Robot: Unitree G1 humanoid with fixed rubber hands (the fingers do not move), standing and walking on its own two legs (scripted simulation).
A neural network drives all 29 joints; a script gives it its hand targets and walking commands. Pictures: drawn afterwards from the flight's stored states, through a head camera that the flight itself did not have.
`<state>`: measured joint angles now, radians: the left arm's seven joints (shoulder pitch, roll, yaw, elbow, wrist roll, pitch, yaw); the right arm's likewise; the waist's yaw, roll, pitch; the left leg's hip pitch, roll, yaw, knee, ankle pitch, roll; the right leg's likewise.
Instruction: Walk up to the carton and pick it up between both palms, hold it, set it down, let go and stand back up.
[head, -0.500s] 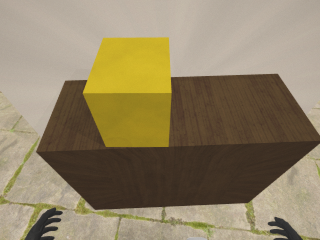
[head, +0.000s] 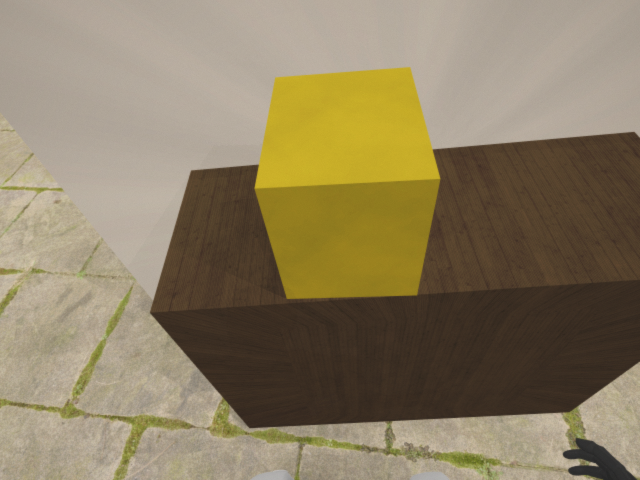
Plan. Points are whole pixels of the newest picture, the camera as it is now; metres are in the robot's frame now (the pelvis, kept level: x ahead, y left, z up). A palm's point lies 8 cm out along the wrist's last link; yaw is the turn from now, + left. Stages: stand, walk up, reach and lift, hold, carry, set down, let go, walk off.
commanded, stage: walk up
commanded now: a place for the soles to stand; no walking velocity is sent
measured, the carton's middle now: (346, 186) +0.50 -0.04 +0.07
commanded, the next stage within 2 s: none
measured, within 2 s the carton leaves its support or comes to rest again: neither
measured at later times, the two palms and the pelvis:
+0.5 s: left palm out of the picture +0.13 +0.33 -0.07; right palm out of the picture +0.09 -0.32 -0.07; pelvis +0.01 +0.01 +0.01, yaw -2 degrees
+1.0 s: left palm (92, 453) +0.18 +0.32 -0.07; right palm out of the picture +0.11 -0.32 -0.07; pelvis +0.03 +0.01 +0.00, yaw -2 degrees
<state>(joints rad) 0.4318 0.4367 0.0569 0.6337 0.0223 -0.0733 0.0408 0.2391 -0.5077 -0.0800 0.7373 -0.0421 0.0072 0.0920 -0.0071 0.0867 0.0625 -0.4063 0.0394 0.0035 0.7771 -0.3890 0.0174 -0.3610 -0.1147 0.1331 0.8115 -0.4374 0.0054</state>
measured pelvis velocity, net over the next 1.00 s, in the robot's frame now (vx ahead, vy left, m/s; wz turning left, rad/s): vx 0.03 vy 0.01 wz -0.04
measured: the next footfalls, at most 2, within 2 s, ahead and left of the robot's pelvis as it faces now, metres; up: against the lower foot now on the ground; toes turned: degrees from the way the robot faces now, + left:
right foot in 0.30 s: +0.11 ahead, -0.11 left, +0.00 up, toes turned -1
right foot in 1.66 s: +0.14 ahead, -0.17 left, +0.00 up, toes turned -5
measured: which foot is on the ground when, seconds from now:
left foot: down 0.00-1.00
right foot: up 0.00-0.28, down 0.30-1.00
